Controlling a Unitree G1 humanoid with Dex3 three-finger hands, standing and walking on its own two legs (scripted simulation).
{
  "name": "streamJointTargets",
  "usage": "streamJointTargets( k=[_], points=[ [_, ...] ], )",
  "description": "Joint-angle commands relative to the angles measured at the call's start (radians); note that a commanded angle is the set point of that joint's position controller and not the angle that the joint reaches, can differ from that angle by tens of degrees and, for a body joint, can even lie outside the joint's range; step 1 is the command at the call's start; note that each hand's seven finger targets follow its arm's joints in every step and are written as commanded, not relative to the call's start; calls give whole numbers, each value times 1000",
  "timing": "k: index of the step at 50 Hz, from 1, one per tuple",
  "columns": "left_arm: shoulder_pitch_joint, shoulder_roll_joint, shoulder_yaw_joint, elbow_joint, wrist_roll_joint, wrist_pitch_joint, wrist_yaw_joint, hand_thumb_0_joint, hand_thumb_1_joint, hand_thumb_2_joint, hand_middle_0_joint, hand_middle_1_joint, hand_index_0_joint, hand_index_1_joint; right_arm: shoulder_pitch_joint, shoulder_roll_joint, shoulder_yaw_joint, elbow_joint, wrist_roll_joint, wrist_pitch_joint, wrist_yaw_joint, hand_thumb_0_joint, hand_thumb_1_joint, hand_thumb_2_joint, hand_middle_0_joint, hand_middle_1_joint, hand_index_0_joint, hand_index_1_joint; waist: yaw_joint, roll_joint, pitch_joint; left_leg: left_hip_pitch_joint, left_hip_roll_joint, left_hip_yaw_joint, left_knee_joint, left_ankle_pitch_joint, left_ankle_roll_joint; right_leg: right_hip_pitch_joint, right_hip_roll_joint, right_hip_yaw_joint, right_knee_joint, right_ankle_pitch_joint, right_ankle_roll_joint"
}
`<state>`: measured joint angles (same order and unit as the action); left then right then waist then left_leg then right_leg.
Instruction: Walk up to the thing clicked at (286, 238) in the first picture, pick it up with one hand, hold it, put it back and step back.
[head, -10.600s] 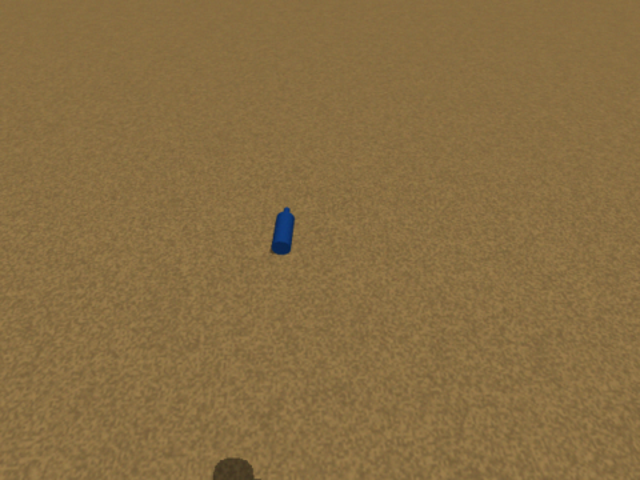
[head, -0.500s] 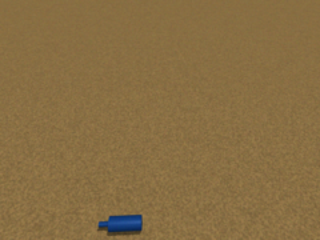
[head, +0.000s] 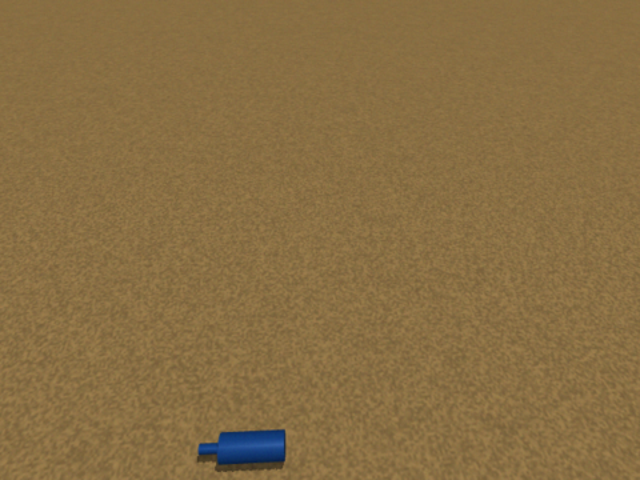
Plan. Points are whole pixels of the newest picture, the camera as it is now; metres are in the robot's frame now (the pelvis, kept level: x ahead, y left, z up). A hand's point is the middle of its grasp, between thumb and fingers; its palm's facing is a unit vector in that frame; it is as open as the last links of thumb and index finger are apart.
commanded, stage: stand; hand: left
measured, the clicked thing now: (242, 447) +0.38 +0.22 -0.74
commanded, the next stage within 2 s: walk up in 1.00 s
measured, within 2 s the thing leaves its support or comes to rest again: neither
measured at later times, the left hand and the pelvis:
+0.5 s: hand out of the picture +0.07 +0.25 -0.16, palm faces -0.03 -0.94 -0.35, open 7.4 cm; pelvis +0.00 +0.00 +0.00, yaw +0 degrees
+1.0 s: hand out of the picture +0.07 +0.25 -0.16, palm faces -0.03 -0.94 -0.35, open 7.4 cm; pelvis +0.01 +0.00 +0.00, yaw +0 degrees
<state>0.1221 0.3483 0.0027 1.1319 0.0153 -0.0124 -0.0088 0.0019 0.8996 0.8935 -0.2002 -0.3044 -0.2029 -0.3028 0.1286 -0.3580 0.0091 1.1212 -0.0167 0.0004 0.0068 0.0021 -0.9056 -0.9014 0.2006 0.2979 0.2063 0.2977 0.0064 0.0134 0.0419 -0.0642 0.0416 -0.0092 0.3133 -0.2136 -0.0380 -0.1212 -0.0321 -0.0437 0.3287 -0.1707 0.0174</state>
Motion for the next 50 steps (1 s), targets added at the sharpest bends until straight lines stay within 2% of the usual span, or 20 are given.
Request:
streamJointTargets(
  k=[1, 3, 10, 14, 20, 22, 25, 28, 46, 49, 50],
  points=[
    [-33, 218, 41, -57, -5, -18, 17, 0, 900, 900, -200, -300, -200, -300, -35, -209, -44, -58, 6, -23, -15, 0, -900, -900, 200, 300, 200, 300, -1, -14, -51, -42, 94, -61, -49, 162, 52, 43, -112, 82, -48, 158, -31],
    [-34, 221, 42, -57, -7, -17, 16, 0, 900, 900, -200, -300, -200, -300, -33, -208, -45, -57, 5, -24, -15, 0, -900, -900, 200, 300, 200, 300, -2, -22, -46, -44, 90, -61, -59, 143, 48, 35, -110, 81, -49, 130, -34],
    [-41, 218, 41, -61, -6, -19, 17, 0, 900, 900, -200, -300, -200, -300, -37, -208, -44, -61, 5, -24, -14, 0, -900, -900, 200, 300, 200, 300, -4, -7, -55, -46, 93, -58, -47, 167, 51, 47, -116, 86, -46, 174, -33],
    [-38, 221, 42, -59, -6, -18, 17, 0, 900, 900, -200, -300, -200, -300, -36, -206, -44, -60, 5, -24, -15, 0, -900, -900, 200, 300, 200, 300, -4, -13, -49, -50, 93, -62, -61, 149, 48, 39, -109, 80, -45, 134, -32],
    [-37, 222, 43, -61, -6, -19, 17, 0, 900, 900, -200, -300, -200, -300, -37, -209, -43, -59, 5, -26, -16, 0, -900, -900, 200, 300, 200, 300, -2, -16, -63, -33, 96, -58, -47, 190, 51, 50, -114, 86, -36, 185, -33],
    [-43, 224, 43, -61, -6, -18, 17, 0, 900, 900, -200, -300, -200, -300, -32, -205, -43, -58, 4, -25, -16, 0, -900, -900, 200, 300, 200, 300, -6, -19, -57, -41, 92, -56, -56, 175, 46, 40, -111, 84, -40, 164, -33],
    [-38, 222, 42, -61, -6, -19, 19, 0, 900, 900, -200, -300, -200, -300, -36, -207, -45, -60, 5, -24, -15, 0, -900, -900, 200, 300, 200, 300, -5, -18, -67, -32, 96, -57, -45, 197, 49, 50, -113, 81, -39, 186, -34],
    [-41, 220, 42, -60, -6, -18, 18, 0, 900, 900, -200, -300, -200, -300, -31, -205, -44, -58, 5, -24, -15, 0, -900, -900, 200, 300, 200, 300, -6, -18, -50, -49, 93, -57, -52, 161, 48, 48, -113, 85, -44, 157, -33],
    [-35, 215, 42, -61, -4, -17, 18, 0, 900, 900, -200, -300, -200, -300, -40, -211, -46, -61, 6, -25, -16, 0, -900, -900, 200, 300, 200, 300, -1, -16, -64, -31, 95, -55, -46, 201, 50, 47, -111, 77, -38, 188, -33],
    [-39, 221, 44, -63, -4, -18, 18, 0, 900, 900, -200, -300, -200, -300, -30, -207, -45, -61, 5, -27, -17, 0, -900, -900, 200, 300, 200, 300, -5, -17, -75, -28, 98, -54, -44, 216, 49, 60, -115, 82, -31, 210, -33],
    [-54, 311, 112, -125, 21, 26, -2, 0, 900, 900, -200, -300, -200, -300, 38, -300, -92, -80, 22, -27, -47, 0, -900, -900, 200, 300, 200, 300, -27, -137, 18, -72, 123, -80, 46, 406, 85, -30, -65, 47, 96, 326, -41]
  ],
)
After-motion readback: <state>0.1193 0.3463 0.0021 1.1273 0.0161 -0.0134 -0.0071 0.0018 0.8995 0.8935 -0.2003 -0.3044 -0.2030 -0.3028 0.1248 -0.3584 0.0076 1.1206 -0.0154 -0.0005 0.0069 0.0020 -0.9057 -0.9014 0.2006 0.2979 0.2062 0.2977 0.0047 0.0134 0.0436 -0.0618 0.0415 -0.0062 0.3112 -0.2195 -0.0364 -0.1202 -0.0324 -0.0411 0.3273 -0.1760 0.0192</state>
